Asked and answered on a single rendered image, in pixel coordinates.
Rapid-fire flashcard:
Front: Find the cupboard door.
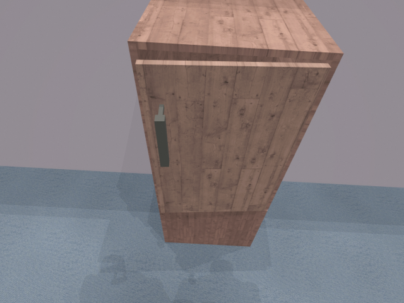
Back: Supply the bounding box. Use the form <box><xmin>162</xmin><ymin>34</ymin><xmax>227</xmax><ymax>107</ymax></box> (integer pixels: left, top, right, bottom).
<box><xmin>135</xmin><ymin>60</ymin><xmax>331</xmax><ymax>213</ymax></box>

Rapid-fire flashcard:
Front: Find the handle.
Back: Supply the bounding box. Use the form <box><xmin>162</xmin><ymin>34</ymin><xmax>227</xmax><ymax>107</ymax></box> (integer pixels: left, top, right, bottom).
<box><xmin>154</xmin><ymin>104</ymin><xmax>169</xmax><ymax>167</ymax></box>

